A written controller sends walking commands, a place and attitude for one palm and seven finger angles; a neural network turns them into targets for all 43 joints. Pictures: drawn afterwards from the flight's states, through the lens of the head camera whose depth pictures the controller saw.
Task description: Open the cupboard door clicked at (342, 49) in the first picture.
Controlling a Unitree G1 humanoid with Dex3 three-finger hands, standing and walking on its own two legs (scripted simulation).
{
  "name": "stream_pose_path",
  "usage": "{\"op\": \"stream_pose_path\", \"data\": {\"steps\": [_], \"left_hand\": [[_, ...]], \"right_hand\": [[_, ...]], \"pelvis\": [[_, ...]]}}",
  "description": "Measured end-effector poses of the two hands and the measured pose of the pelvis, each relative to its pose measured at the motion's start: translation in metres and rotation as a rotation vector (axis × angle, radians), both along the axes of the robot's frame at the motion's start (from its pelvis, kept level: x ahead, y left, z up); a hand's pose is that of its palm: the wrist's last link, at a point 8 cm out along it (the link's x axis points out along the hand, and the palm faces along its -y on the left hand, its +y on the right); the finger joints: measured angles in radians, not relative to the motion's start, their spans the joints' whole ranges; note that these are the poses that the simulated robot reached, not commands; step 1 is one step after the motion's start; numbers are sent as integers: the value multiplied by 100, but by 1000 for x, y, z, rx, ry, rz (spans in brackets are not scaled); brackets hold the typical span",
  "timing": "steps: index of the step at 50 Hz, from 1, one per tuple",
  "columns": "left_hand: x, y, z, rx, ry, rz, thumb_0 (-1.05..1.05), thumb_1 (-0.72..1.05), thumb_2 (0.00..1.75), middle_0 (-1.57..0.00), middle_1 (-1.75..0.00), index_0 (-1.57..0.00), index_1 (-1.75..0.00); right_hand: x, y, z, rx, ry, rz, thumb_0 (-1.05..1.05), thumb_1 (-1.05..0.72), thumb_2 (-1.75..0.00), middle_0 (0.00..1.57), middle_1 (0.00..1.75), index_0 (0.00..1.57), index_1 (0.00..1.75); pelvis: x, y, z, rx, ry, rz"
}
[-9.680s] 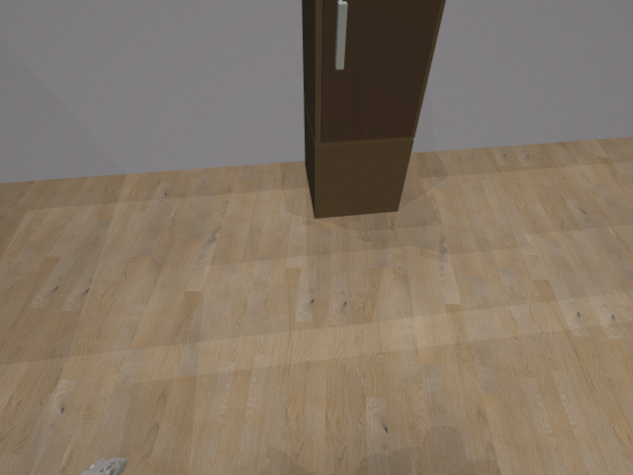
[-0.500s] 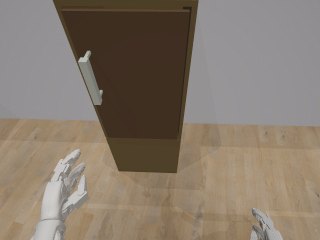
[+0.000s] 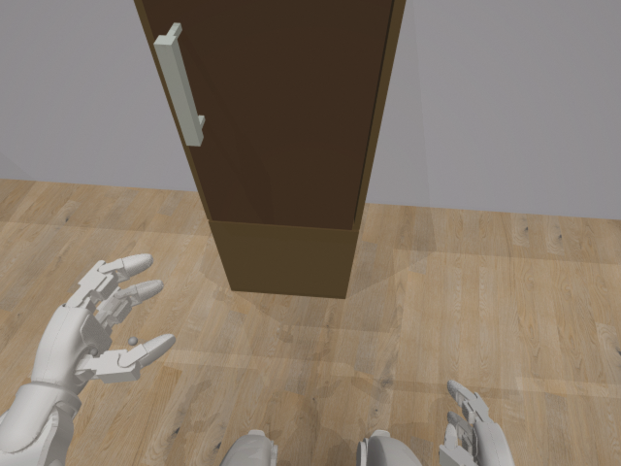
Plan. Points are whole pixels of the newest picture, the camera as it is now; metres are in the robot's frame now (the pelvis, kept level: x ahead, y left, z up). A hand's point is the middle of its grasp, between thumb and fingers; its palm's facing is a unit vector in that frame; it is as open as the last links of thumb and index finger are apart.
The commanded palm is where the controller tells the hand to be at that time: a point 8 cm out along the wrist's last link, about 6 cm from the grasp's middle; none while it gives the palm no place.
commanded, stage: raise the hand with hooked fingers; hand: left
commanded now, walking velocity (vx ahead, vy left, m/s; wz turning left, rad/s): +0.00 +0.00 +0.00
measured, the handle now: (185, 88) +0.63 +0.24 +0.12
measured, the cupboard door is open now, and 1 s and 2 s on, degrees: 0 0 0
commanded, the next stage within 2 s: move the hooked fingers beside the handle in 1.36 s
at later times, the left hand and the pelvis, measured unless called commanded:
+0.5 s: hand (80, 290) +0.28 +0.27 +0.10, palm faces +0.02 -1.00 -0.06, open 13.4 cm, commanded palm +0.26 +0.32 +0.11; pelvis +0.02 +0.03 +0.03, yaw +0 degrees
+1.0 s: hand (63, 231) +0.33 +0.29 +0.14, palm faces +0.01 -1.00 -0.03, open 14.0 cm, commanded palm +0.30 +0.33 +0.14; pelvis +0.03 +0.02 +0.05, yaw -1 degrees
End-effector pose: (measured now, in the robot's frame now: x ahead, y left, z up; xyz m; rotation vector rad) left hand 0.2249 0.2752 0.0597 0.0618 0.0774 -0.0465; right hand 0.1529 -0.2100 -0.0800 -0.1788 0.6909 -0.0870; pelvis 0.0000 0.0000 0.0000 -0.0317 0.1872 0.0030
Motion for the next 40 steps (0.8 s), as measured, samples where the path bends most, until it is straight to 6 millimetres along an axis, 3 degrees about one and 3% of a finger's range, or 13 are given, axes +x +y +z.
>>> {"op": "stream_pose_path", "data": {"steps": [5,9,17,28,34,40], "left_hand": [[5,13,15,8,-13,46,1,12,57,-26,-80,-26,-80],[6,22,19,18,-33,52,1,2,53,-27,-86,-26,-86],[16,36,25,4,-53,52,0,-16,45,-28,-98,-28,-98],[39,58,48,-5,-63,70,0,-41,34,-30,-114,-29,-113],[51,67,60,-10,-70,77,0,-47,31,-30,-118,-30,-118],[65,73,73,-9,-77,74,-1,-50,30,-30,-119,-30,-119]], "right_hand": [[-29,-8,8,-23,45,-56,1,-90,-90,21,30,20,30],[-34,-20,16,-74,50,-63,1,-90,-90,20,30,20,30],[-5,-25,41,-139,-26,-44,1,-91,-90,20,30,20,30],[40,5,58,-90,-107,32,1,-90,-90,20,30,20,30],[43,12,57,-72,-83,47,1,-90,-90,20,30,20,30],[33,4,52,-78,-34,28,1,-90,-90,20,30,20,30]], "pelvis": [[4,9,11,7,-4,-14],[6,16,15,8,-9,-15],[12,24,21,2,-33,-10],[23,26,32,-6,-59,0],[28,25,37,-6,-66,0],[31,24,40,-2,-71,-2]]}}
